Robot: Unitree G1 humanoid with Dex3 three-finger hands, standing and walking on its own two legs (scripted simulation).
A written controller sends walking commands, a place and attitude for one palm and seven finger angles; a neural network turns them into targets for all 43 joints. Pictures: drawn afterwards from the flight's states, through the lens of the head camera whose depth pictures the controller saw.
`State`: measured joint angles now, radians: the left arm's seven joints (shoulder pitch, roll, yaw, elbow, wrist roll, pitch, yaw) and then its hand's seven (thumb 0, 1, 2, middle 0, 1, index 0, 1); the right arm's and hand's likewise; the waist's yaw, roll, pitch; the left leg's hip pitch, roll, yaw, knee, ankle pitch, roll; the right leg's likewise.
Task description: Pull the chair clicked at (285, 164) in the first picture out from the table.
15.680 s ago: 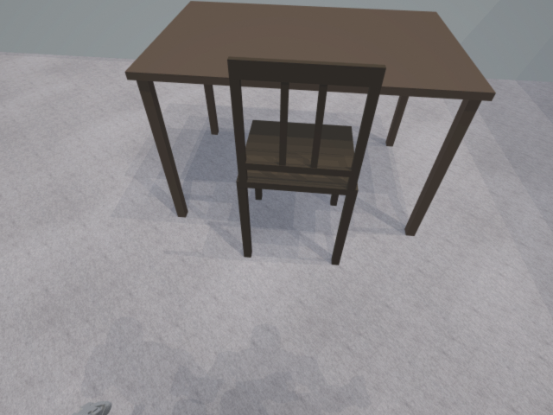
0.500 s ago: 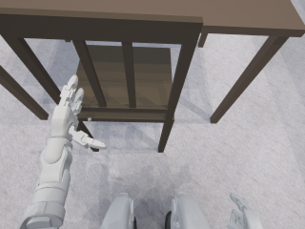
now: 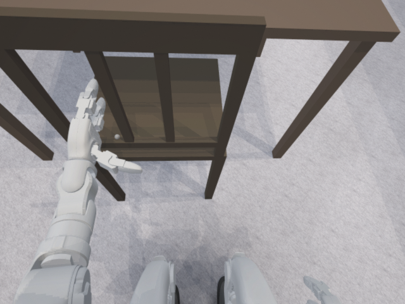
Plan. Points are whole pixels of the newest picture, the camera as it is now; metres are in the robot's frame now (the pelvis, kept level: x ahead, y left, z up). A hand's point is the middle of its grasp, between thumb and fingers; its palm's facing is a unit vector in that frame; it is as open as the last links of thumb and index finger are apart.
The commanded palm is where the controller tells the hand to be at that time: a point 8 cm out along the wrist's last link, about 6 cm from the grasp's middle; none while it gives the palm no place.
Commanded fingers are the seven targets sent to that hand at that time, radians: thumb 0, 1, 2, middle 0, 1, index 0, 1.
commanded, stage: push the fingers through the gap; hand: left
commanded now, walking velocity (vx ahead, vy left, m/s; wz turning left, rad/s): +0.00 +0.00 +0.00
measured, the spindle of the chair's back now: (115, 105) +0.50 +0.17 +0.03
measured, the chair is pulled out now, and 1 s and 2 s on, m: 0.00 0.00 0.00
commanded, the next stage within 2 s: hook a spindle and tug to test in 0.80 s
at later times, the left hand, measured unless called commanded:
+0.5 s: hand (118, 117) +0.47 +0.17 +0.02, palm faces +0.03 -1.00 -0.04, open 16.9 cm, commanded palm +0.44 +0.21 +0.02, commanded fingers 0.00 -0.50 0.30 -0.06 -0.08 -0.06 -0.08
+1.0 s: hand (120, 120) +0.47 +0.16 +0.02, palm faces +0.03 -1.00 -0.03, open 16.9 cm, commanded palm +0.44 +0.21 +0.02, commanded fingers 0.00 -0.50 0.30 -0.17 -0.41 -0.17 -0.41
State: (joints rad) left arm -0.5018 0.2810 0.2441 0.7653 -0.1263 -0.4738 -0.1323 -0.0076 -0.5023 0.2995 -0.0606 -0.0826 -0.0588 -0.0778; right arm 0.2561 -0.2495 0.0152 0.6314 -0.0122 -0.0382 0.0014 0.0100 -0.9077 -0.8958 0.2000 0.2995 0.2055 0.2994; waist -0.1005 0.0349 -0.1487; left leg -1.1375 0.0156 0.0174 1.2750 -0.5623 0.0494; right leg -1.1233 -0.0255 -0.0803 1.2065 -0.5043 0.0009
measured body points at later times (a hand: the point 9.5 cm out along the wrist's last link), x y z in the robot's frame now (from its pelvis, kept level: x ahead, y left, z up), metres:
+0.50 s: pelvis -0.01 -0.01 -0.01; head +0.14 +0.01 +0.42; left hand +0.46 +0.22 +0.03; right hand +0.05 -0.28 -0.13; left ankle +0.02 +0.09 -0.62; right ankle +0.03 -0.13 -0.62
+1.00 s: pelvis +0.00 -0.01 +0.00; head +0.14 +0.01 +0.42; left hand +0.46 +0.22 +0.02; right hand +0.06 -0.27 -0.12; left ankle +0.02 +0.09 -0.62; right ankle +0.03 -0.13 -0.62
